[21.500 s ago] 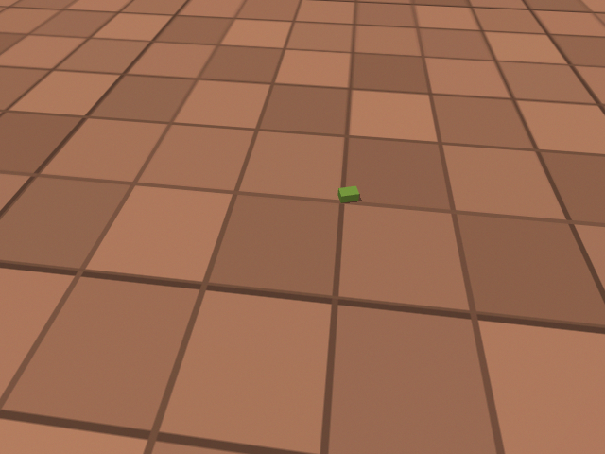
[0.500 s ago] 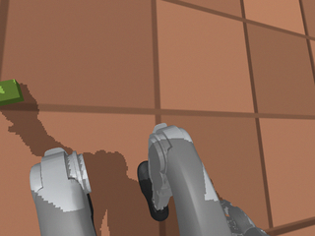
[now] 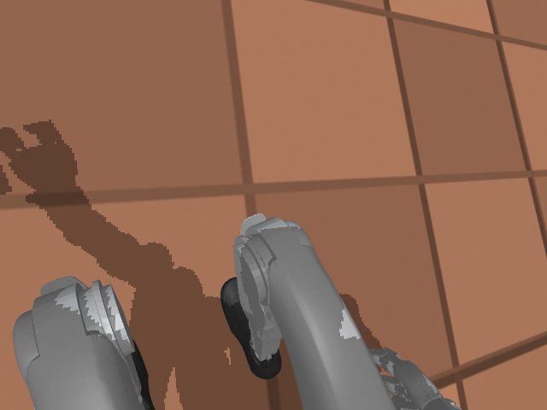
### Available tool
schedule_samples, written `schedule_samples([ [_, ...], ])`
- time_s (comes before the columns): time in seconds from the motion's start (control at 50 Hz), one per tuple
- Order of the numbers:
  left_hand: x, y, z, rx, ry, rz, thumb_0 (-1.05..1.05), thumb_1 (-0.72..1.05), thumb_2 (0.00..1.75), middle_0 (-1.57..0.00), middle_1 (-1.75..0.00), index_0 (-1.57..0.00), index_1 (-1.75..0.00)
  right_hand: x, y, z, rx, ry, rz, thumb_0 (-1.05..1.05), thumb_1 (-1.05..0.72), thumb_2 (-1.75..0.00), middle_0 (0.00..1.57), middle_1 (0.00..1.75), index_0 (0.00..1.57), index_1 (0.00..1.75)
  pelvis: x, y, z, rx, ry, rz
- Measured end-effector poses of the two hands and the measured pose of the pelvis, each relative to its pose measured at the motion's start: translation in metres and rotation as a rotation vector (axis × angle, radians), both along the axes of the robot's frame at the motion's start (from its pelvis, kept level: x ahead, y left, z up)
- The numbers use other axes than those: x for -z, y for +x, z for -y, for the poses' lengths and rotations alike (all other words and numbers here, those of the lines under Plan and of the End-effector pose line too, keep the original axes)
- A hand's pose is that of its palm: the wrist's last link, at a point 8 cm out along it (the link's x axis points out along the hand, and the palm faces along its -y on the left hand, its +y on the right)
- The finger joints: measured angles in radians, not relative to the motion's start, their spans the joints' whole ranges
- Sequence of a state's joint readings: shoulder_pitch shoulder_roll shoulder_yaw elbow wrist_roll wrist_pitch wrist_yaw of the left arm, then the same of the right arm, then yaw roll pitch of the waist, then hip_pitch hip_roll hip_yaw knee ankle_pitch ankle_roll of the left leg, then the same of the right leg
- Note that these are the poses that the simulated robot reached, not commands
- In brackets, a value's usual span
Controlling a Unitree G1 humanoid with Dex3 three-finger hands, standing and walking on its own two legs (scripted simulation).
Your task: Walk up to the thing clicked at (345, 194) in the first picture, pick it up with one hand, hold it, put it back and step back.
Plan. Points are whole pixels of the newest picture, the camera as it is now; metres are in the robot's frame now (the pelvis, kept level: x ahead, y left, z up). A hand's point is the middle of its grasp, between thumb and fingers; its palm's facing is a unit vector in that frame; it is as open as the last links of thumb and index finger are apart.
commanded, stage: approach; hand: left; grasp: from above
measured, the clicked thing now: out of the picture +0.49 +0.32 -0.30
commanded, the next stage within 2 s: close in in 0.26 s
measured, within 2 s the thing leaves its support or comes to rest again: neither
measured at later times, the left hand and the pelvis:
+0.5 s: hand out of the picture +0.47 +0.34 -0.20, palm faces -0.47 -0.11 -0.88, open 12.8 cm; pelvis +0.00 +0.00 +0.00, yaw +0 degrees
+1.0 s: hand out of the picture +0.48 +0.31 -0.25, palm faces -0.45 -0.11 -0.89, open 13.1 cm; pelvis -0.01 +0.00 -0.02, yaw -3 degrees
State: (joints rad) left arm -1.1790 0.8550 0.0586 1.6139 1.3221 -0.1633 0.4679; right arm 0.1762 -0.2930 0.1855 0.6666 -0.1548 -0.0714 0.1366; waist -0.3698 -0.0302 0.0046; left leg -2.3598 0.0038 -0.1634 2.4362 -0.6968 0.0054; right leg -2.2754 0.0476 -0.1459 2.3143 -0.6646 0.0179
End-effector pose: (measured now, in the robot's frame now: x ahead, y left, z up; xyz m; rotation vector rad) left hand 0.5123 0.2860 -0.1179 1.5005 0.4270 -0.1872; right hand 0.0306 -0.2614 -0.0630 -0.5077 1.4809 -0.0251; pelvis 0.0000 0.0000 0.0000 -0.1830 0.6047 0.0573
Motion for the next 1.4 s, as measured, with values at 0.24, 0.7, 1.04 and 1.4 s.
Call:
schedule_samples([
  [0.24, 0.003, -0.029, -0.039, -0.147, 0.051, -0.106, 0.00, -0.29, 0.80, -0.32, -0.79, -0.32, -0.79, 0.011, -0.014, -0.006, 0.033, 0.052, -0.035, 0.00, -0.91, -0.90, 0.20, 0.30, 0.20, 0.30, 0.000, -0.004, 0.001, 0.007, 0.015, 0.020],
  [0.7, 0.043, -0.033, -0.029, 0.016, -0.037, -0.078, 0.00, -0.35, 0.85, -0.27, -0.79, -0.26, -0.81, -0.013, 0.027, -0.003, -0.122, -0.041, 0.009, 0.00, -0.90, -0.90, 0.20, 0.30, 0.20, 0.30, 0.003, -0.002, -0.006, -0.001, -0.037, 0.044],
  [1.04, 0.075, -0.023, -0.024, -0.095, -0.004, -0.089, 0.00, -0.33, 0.83, -0.26, -0.81, -0.26, -0.81, 0.000, -0.023, -0.019, -0.095, 0.049, -0.062, 0.00, -0.90, -0.90, 0.20, 0.30, 0.20, 0.30, 0.017, -0.004, -0.003, 0.029, -0.032, 0.071],
  [1.4, 0.092, -0.036, -0.042, -0.060, -0.051, -0.102, 0.00, -0.35, 0.85, -0.25, -0.81, -0.24, -0.82, -0.015, 0.010, -0.011, -0.196, -0.001, -0.076, 0.00, -0.90, -0.90, 0.20, 0.30, 0.20, 0.30, 0.014, 0.001, -0.007, 0.028, -0.069, 0.085],
])
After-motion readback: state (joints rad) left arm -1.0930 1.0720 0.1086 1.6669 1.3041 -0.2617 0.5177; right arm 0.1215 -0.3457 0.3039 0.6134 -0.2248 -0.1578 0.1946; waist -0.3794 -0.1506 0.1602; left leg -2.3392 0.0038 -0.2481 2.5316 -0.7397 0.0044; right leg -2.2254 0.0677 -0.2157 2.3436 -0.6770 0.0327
